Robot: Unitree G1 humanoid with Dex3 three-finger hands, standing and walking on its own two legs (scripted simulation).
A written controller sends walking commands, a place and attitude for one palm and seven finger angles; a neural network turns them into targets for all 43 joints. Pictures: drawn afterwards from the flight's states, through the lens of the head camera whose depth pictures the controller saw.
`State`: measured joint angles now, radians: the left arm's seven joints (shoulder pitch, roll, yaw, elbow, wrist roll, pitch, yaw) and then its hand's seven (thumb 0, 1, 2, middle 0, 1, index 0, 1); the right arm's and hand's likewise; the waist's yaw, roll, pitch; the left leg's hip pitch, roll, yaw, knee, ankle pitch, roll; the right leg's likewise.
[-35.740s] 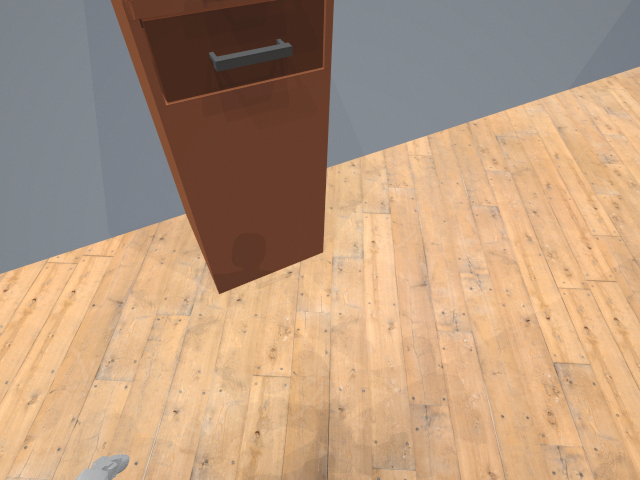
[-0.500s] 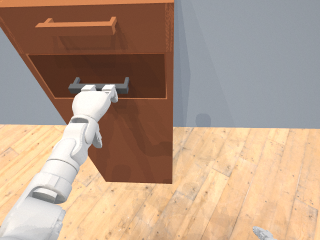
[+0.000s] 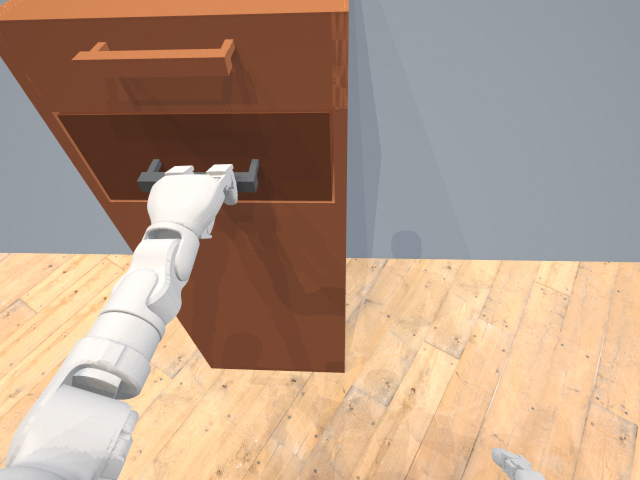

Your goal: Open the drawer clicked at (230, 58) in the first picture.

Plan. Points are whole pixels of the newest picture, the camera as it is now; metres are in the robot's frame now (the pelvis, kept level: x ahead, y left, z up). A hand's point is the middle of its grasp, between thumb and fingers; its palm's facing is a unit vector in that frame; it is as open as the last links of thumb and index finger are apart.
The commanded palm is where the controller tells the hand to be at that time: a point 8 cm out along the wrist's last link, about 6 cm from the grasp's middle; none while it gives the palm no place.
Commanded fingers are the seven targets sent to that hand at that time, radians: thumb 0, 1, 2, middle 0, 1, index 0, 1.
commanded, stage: close the thumb around the handle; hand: left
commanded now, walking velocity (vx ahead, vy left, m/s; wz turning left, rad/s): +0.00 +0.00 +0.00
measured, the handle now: (201, 173) +0.52 +0.21 +0.10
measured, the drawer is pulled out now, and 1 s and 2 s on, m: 0.00 0.00 0.00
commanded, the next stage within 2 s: pull the drawer open in 0.08 s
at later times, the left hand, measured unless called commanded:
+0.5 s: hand (196, 257) +0.38 +0.19 +0.07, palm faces +0.02 -0.08 -1.00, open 4.8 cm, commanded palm +0.35 +0.20 +0.14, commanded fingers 0.00 0.90 0.90 -0.40 -1.35 -0.40 -1.35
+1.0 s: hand (185, 287) +0.33 +0.19 +0.07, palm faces +0.04 -0.11 -0.99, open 4.8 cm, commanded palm +0.30 +0.20 +0.14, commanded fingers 0.00 0.90 0.90 -0.40 -1.35 -0.40 -1.35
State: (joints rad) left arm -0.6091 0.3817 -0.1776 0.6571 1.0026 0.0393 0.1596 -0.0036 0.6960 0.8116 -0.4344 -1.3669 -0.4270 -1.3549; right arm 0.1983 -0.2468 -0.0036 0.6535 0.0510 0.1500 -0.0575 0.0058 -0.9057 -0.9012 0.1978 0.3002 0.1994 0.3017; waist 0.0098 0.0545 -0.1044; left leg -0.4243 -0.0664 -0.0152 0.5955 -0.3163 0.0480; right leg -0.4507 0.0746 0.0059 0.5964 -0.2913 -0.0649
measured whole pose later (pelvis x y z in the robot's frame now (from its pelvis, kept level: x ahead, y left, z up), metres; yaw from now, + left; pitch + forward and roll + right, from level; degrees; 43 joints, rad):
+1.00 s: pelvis +0.01 +0.01 +0.00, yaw +0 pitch +4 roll +0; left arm -0.15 0.36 -0.22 0.11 0.98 0.12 0.11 0.00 0.88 0.89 -0.41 -1.35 -0.42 -1.35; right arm 0.08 -0.23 0.01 0.61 0.03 0.14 -0.03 0.01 -0.91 -0.90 0.20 0.30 0.20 0.30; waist 0.08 0.07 -0.08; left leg -0.32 -0.07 -0.01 0.57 -0.33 0.06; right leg -0.35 0.07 0.01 0.58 -0.31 -0.06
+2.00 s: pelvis -0.01 -0.01 +0.00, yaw -1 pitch +1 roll +1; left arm 0.33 0.41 -0.09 -0.27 0.96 0.10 0.16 0.00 0.88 0.89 -0.41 -1.35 -0.42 -1.35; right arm 0.08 -0.23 0.03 0.61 0.00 0.12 0.00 0.01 -0.91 -0.90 0.20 0.30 0.20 0.30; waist 0.11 0.09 -0.06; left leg -0.29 -0.05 -0.01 0.58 -0.32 0.04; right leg -0.32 0.09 0.01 0.59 -0.29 -0.08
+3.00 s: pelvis -0.01 +0.02 -0.01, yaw -1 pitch +3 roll -2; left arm 0.67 0.45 0.01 -0.51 0.93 0.09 0.26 0.00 0.75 0.84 -0.41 -1.34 -0.41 -1.34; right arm 0.14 -0.25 0.04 0.51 0.01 0.10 0.02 0.01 -0.90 -0.90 0.20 0.30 0.20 0.30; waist 0.12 0.10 -0.08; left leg -0.40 -0.06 0.01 0.75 -0.40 0.07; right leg -0.41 0.08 0.02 0.71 -0.35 -0.04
